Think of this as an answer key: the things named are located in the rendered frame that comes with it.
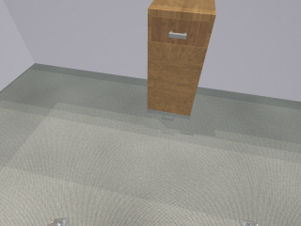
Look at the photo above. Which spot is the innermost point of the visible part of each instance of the cabinet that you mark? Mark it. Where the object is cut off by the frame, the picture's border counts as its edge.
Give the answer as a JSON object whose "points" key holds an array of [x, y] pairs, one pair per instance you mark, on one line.
{"points": [[173, 69]]}

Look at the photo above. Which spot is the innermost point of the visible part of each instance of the drawer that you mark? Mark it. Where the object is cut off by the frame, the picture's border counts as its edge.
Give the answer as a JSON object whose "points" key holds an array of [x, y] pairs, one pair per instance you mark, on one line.
{"points": [[196, 31]]}

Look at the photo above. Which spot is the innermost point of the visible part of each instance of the handle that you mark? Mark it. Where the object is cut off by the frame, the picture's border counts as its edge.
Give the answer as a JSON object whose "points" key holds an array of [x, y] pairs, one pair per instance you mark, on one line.
{"points": [[177, 35]]}

